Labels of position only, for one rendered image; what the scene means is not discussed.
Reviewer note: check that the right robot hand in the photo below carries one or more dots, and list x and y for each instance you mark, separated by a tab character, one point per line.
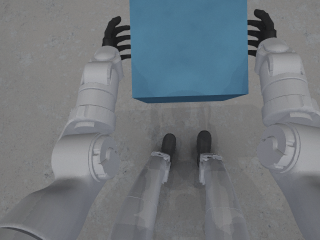
266	27

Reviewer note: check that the right robot forearm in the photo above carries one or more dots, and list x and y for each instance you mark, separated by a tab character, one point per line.
284	85

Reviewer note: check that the robot right foot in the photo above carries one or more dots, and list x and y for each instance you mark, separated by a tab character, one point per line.
203	144

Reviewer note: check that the robot right thigh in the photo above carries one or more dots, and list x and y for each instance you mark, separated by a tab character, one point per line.
224	219

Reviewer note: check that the left robot upper arm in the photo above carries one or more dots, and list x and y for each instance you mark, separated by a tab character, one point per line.
81	163

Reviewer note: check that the left robot hand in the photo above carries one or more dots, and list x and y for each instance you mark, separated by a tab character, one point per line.
110	38

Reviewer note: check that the left robot forearm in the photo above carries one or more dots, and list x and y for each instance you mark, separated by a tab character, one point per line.
97	95

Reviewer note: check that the carton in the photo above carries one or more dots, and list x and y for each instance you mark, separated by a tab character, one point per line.
188	50

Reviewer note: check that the right robot upper arm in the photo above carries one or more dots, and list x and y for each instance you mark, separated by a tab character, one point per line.
291	152

